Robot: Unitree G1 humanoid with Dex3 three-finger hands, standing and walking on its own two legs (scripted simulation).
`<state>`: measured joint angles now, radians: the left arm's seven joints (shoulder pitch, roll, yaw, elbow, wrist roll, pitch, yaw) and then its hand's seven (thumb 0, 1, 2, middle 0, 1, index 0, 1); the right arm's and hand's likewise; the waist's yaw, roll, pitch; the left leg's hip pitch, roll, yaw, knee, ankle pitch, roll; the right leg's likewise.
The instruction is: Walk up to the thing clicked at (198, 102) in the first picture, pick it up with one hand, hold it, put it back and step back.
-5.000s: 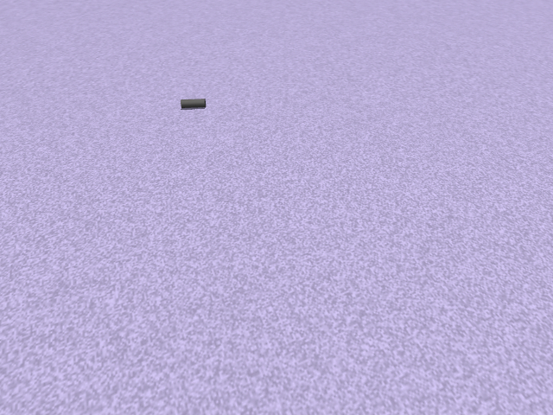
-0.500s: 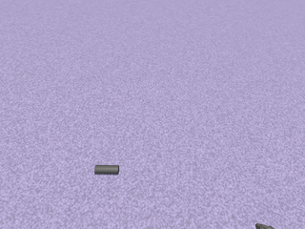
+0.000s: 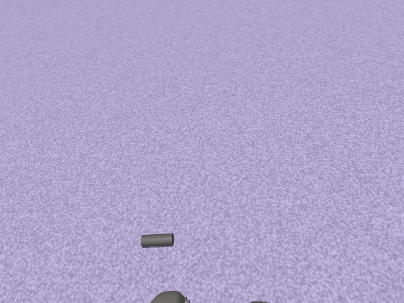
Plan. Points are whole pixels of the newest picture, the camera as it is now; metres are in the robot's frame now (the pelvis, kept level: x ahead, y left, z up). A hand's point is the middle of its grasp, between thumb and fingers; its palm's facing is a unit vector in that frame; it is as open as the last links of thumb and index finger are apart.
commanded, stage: walk up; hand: left
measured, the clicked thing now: (157, 239) +0.49 +0.30 -0.74
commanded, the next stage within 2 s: stand in 1.78 s
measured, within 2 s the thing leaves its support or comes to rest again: neither
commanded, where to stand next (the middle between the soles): +0.11 +0.03 m, yaw +0 degrees
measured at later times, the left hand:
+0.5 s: hand out of the picture +0.06 +0.28 -0.16, palm faces -0.01 -0.95 -0.32, open 7.4 cm
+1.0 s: hand out of the picture +0.15 +0.27 -0.13, palm faces -0.01 -0.94 -0.33, open 7.4 cm
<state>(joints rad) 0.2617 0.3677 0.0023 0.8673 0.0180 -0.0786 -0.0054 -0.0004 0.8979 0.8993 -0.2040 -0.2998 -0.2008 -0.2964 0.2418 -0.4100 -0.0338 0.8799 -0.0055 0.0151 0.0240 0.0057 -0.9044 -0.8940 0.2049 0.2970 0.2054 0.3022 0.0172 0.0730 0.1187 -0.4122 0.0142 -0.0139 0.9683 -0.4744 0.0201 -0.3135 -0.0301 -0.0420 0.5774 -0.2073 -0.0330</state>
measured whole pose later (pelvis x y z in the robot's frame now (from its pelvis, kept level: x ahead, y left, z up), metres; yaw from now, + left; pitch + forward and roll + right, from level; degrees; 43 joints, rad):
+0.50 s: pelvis +0.02 +0.03 +0.00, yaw +1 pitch -3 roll -1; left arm 0.19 0.37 0.00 1.09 0.01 -0.01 -0.02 0.00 0.90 0.90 -0.20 -0.30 -0.20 -0.30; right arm 0.15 -0.36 0.00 1.05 -0.01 0.00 0.02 0.01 -0.90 -0.89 0.21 0.30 0.21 0.30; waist 0.02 -0.01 0.06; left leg -0.25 0.04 0.00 0.55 -0.25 -0.02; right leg -0.24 -0.02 -0.03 0.51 -0.22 0.01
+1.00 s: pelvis +0.05 +0.02 +0.02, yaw +0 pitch -2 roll +0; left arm 0.05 0.34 0.00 1.15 0.01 -0.02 -0.01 0.00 0.90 0.90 -0.20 -0.30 -0.20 -0.30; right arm 0.06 -0.36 0.00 1.14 -0.01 -0.01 0.01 0.00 -0.90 -0.89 0.21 0.30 0.21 0.30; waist 0.00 0.01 0.05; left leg -0.12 0.04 0.01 0.35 -0.19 -0.03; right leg -0.14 -0.02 -0.02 0.36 -0.18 0.01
